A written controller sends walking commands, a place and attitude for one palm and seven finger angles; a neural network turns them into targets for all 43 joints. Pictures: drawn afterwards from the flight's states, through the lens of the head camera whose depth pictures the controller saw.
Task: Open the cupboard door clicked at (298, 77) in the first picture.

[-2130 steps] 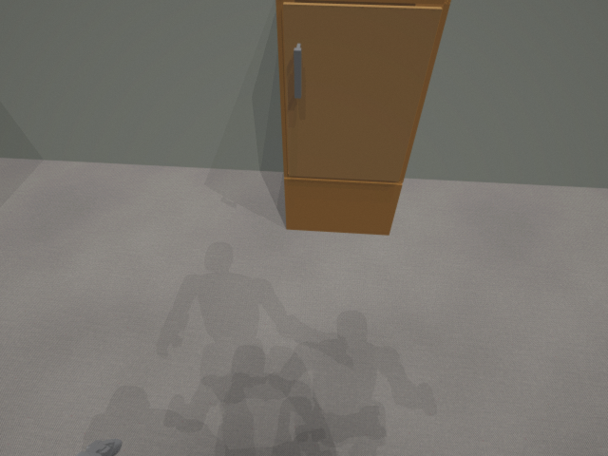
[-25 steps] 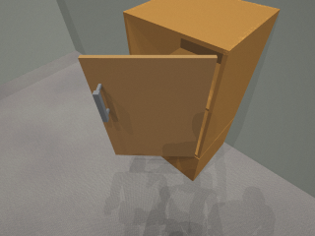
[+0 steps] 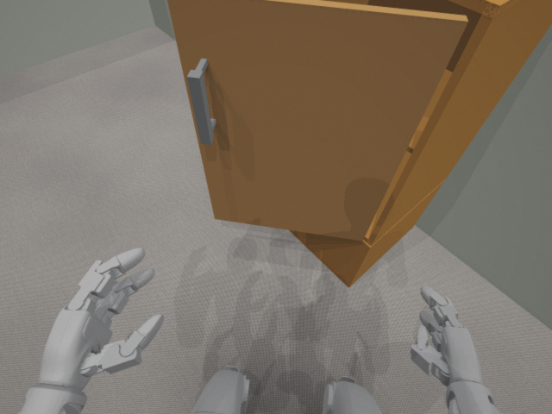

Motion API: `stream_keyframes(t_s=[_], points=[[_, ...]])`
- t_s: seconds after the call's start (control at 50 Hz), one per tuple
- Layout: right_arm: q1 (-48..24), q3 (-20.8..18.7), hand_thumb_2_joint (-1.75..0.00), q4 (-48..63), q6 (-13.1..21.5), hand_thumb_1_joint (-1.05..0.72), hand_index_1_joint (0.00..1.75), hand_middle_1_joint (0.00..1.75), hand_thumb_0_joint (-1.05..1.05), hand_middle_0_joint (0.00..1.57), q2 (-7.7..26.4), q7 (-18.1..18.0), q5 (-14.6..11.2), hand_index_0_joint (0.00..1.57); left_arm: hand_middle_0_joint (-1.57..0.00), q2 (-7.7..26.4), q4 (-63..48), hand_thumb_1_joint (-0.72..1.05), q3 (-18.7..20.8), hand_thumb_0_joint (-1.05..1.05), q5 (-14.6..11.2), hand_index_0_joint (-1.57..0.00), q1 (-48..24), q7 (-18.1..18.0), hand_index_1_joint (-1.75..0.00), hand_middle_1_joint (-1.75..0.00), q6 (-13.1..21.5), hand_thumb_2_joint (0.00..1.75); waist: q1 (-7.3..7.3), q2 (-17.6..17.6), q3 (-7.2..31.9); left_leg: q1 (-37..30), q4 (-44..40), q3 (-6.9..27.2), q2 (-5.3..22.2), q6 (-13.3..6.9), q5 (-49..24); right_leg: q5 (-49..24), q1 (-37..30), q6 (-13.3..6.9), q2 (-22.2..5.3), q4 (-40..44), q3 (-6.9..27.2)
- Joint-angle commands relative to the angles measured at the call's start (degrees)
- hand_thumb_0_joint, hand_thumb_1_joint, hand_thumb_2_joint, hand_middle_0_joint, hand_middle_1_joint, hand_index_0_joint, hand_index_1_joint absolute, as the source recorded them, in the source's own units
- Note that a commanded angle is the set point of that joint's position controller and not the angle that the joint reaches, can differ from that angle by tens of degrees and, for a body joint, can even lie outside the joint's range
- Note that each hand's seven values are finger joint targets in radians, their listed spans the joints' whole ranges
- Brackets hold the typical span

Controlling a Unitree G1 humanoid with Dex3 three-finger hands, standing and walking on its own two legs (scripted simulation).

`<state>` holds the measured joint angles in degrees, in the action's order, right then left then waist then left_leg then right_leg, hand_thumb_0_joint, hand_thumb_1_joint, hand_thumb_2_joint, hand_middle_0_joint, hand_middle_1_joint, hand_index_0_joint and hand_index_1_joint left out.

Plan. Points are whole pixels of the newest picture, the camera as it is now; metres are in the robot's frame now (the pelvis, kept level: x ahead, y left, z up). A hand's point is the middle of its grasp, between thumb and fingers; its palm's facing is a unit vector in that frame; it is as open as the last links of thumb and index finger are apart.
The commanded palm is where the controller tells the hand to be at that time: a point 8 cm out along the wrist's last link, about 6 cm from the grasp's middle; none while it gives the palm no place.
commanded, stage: raise the hand with hooked fingers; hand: left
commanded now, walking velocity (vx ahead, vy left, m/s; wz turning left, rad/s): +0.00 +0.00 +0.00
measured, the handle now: (205, 103) +0.59 +0.21 +0.09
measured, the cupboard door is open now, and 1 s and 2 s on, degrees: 40 40 40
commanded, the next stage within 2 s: move the hooked fingers beside the handle in 1.54 s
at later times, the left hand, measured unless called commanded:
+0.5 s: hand (101, 281) +0.25 +0.26 +0.07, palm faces -0.03 -1.00 -0.05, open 12.4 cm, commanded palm +0.23 +0.31 +0.08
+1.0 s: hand (85, 228) +0.30 +0.29 +0.10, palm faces -0.01 -1.00 -0.05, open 14.0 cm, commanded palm +0.28 +0.34 +0.10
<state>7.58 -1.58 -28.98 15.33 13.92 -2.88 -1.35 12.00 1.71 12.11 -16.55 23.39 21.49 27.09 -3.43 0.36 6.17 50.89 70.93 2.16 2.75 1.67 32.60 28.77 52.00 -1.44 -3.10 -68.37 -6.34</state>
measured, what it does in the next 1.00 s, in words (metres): stands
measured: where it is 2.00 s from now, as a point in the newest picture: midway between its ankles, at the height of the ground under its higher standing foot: outside the picture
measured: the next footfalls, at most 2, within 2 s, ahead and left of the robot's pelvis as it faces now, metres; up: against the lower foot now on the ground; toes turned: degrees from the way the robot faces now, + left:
none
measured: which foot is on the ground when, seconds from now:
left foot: down 0.00-1.00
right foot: down 0.00-1.00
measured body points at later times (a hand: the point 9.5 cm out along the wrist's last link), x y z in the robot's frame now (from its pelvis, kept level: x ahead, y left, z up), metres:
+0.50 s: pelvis +0.00 +0.03 +0.02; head +0.07 +0.05 +0.47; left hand +0.24 +0.31 +0.08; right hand +0.16 -0.23 -0.04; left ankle +0.02 +0.14 -0.64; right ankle +0.05 -0.11 -0.64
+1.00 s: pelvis +0.02 +0.02 +0.04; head +0.08 +0.03 +0.48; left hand +0.30 +0.34 +0.11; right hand +0.18 -0.22 -0.04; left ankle +0.02 +0.14 -0.64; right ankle +0.05 -0.11 -0.64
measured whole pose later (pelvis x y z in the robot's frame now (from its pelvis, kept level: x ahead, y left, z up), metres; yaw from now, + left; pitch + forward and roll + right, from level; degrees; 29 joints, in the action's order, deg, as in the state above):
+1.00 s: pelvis +0.02 +0.02 +0.04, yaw -1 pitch +12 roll -2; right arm 15.5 2.9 -31.1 12.3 15.7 -3.9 -1.7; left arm 23.2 19.8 24.9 -20.9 0.9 29.8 15.8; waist 0.1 -1.2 5.3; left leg 43.3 59.9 0.5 2.4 -0.2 29.1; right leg 23.9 44.0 0.5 -2.7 -55.8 -5.1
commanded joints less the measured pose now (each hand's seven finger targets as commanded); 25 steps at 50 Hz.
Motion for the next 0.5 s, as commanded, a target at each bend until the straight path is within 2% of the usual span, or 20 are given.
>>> stream_keyframes(t_s=[0.0, 0.02, 0.08, 0.1, 0.14, 0.16, 0.18, 0.2, 0.22, 0.26, 0.28, 0.32, 0.34, 0.36, 0.42, 0.48], points=[[1.5, -2.2, -0.90, 6.2, 1.5, -0.90, 0.30, 0.30, 0.00, 0.20, 7.1, -1.3, -0.9, 0.20, -0.25, 9.8, -11.1, 0.22, 4.0, 0.00, -1.1, -0.25, -8.5, 1.0, -0.74, -0.74, -1.2, 0.61, 4.35, -4.2, 11.4, -4.4, -12.4, -0.5, -2.8, -3.0, -11.3, -3.6, -9.6, 0.3, 3.3, 13.8, 4.7], [1.3, -2.2, -0.90, 6.2, 1.3, -0.90, 0.30, 0.30, 0.00, 0.20, 7.1, -1.5, -1.0, 0.20, -0.25, 10.9, -9.8, 0.20, 6.0, 0.00, -1.5, -0.25, -7.5, 1.1, -0.75, -0.75, -2.8, 0.60, 3.87, -2.8, 12.7, -4.2, -13.2, -0.5, -2.8, -2.9, -10.6, -2.3, -10.8, 0.5, 3.1, 14.6, 4.8], [0.2, -1.6, -0.90, 6.9, 1.3, -0.90, 0.30, 0.30, 0.00, 0.20, 6.8, -1.6, -0.9, 0.20, -0.25, 11.6, -8.1, 0.13, 8.2, 0.00, -2.9, -0.25, -5.9, 1.0, -0.80, -0.80, -6.0, 0.57, 2.12, -2.3, 13.5, -4.7, -15.0, 0.0, -3.1, -2.8, -11.9, -2.8, -13.0, 0.3, 3.2, 14.8, 3.9], [0.6, -1.4, -0.90, 7.2, 1.3, -0.90, 0.30, 0.30, 0.00, 0.20, 6.7, -1.5, -0.8, 0.20, -0.26, 11.3, -9.0, 0.11, 8.1, 0.00, -3.2, -0.26, -6.7, 0.9, -0.81, -0.81, -6.3, 0.56, 2.45, -1.5, 14.3, -4.9, -15.4, -0.1, -3.2, -2.8, -11.7, -2.5, -13.2, 0.6, 3.0, 15.3, 3.7], [1.0, -1.4, -0.90, 7.0, 1.8, -0.90, 0.30, 0.30, 0.00, 0.20, 6.7, -1.4, -0.7, 0.20, -0.26, 11.8, -9.9, 0.06, 9.1, 0.00, -3.4, -0.26, -6.5, 0.0, -0.84, -0.84, -5.8, 0.54, 1.97, -2.0, 15.1, -5.9, -16.4, 0.2, -3.1, -2.6, -12.0, -2.7, -13.1, 0.6, 3.0, 15.0, 3.0], [1.2, -1.3, -0.90, 6.7, 2.1, -0.90, 0.30, 0.30, 0.00, 0.20, 6.7, -1.3, -0.7, 0.20, -0.26, 11.2, -9.8, 0.04, 8.5, 0.00, -3.5, -0.26, -7.2, -0.3, -0.86, -0.86, -5.3, 0.53, 2.56, -1.0, 14.0, -5.9, -16.8, 0.3, -3.1, -2.6, -11.3, -2.0, -12.5, 0.7, 3.1, 15.3, 2.8], [1.2, -1.2, -0.90, 6.7, 2.3, -0.90, 0.30, 0.30, 0.00, 0.20, 7.0, -1.3, -0.4, 0.20, -0.26, 12.2, -9.4, 0.01, 9.3, 0.00, -3.8, -0.26, -7.8, -0.4, -0.87, -0.87, -4.9, 0.52, 2.12, -1.1, 13.4, -5.5, -16.9, 0.5, -3.0, -2.6, -11.6, -2.3, -12.6, 0.3, 3.3, 14.8, 2.5], [1.9, -1.2, -0.90, 6.5, 2.5, -0.90, 0.30, 0.30, 0.00, 0.20, 7.2, -1.2, -0.4, 0.20, -0.27, 12.1, -9.5, -0.01, 9.0, 0.00, -3.6, -0.27, -8.4, -0.4, -0.88, -0.88, -4.2, 0.51, 2.49, -0.9, 13.8, -5.9, -17.2, 0.5, -3.1, -2.5, -11.6, -2.4, -12.2, 0.4, 3.2, 14.8, 2.4], [2.4, -1.4, -0.90, 6.2, 2.8, -0.90, 0.30, 0.30, 0.00, 0.20, 7.4, -1.2, -0.5, 0.20, -0.27, 12.3, -9.3, -0.03, 9.2, 0.00, -3.3, -0.27, -7.8, -0.5, -0.90, -0.90, -3.7, 0.50, 2.42, -2.4, 14.1, -6.5, -17.4, 0.4, -3.1, -2.4, -11.6, -2.6, -11.9, 0.3, 3.1, 14.7, 2.3], [3.1, -1.4, -0.90, 6.0, 3.0, -0.90, 0.30, 0.30, 0.00, 0.20, 8.0, -1.1, -0.5, 0.20, -0.27, 12.2, -8.2, -0.08, 8.7, 0.00, -3.2, -0.27, -9.0, -0.6, -0.93, -0.93, -3.3, 0.48, 3.20, -1.4, 12.3, -6.1, -18.0, 0.5, -3.1, -2.4, -10.0, -1.6, -10.7, 0.4, 3.1, 15.0, 1.9], [3.2, -1.3, -0.90, 6.2, 3.0, -0.90, 0.30, 0.30, 0.00, 0.20, 8.3, -1.2, -0.5, 0.20, -0.27, 13.1, -7.6, -0.10, 9.2, 0.00, -3.3, -0.27, -9.9, -0.2, -0.94, -0.94, -3.2, 0.47, 2.87, -1.8, 11.6, -6.0, -18.3, 0.7, -3.2, -2.4, -10.4, -1.9, -11.1, 0.0, 3.3, 14.7, 1.9], [4.2, -1.5, -0.90, 6.2, 3.1, -0.90, 0.30, 0.30, 0.00, 0.20, 8.7, -1.1, -0.8, 0.20, -0.27, 13.3, -8.2, -0.15, 9.1, 0.00, -3.1, -0.27, -10.1, 0.1, -0.98, -0.98, -3.1, 0.45, 3.12, -4.0, 12.4, -7.9, -19.0, 0.4, -3.2, -2.3, -10.6, -2.8, -11.0, 0.1, 3.1, 15.0, 1.7], [4.4, -1.5, -0.90, 6.4, 3.1, -0.90, 0.30, 0.30, 0.00, 0.20, 8.8, -1.1, -0.7, 0.20, -0.28, 13.5, -8.8, -0.17, 9.2, 0.00, -3.2, -0.28, -10.5, 0.2, -0.99, -0.99, -3.1, 0.44, 3.10, -4.4, 12.8, -8.5, -19.3, 0.5, -3.2, -2.3, -11.4, -3.7, -11.3, 0.1, 3.1, 15.1, 1.6], [4.8, -1.6, -0.90, 6.2, 3.0, -0.90, 0.30, 0.30, 0.00, 0.20, 9.0, -1.2, -0.8, 0.20, -0.28, 14.0, -8.0, -0.20, 9.8, 0.00, -3.2, -0.28, -10.3, 0.0, -1.00, -1.00, -3.3, 0.43, 3.26, -3.1, 12.1, -8.7, -19.7, 0.6, -3.0, -2.2, -11.6, -3.9, -11.5, 0.1, 3.2, 15.4, 1.4], [5.5, -1.6, -0.90, 6.5, 2.6, -0.90, 0.30, 0.30, 0.00, 0.20, 9.4, -1.2, -0.8, 0.20, -0.28, 15.2, -9.2, -0.27, 10.5, 0.00, -3.2, -0.28, -12.1, 0.2, -1.05, -1.05, -3.3, 0.40, 3.13, -5.2, 13.1, -11.0, -20.2, 0.8, -2.9, -1.9, -14.4, -6.3, -12.2, -0.1, 3.5, 15.0, 1.1], [5.9, -1.3, -0.90, 6.4, 2.2, -0.90, 0.30, 0.30, 0.00, 0.20, 9.6, -1.1, -0.6, 0.20, -0.29, 16.6, -8.4, -0.34, 11.6, 0.00, -3.4, -0.29, -13.6, 0.1, -1.10, -1.10, -3.8, 0.37, 3.16, -6.6, 12.2, -11.9, -20.4, 1.0, -2.8, -1.7, -16.5, -8.2, -12.9, -0.4, 3.9, 15.1, 0.9]])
